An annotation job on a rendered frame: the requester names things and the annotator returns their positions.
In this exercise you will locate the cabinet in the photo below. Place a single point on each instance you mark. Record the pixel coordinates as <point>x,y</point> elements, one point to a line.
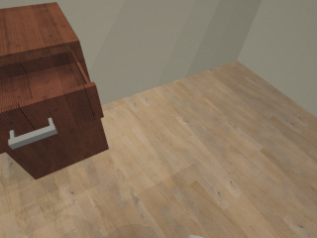
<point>34,31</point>

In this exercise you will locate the drawer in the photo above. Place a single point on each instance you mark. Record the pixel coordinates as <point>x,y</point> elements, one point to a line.
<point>53,86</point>

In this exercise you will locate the handle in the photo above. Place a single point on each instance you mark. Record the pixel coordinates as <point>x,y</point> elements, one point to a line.
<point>28,138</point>

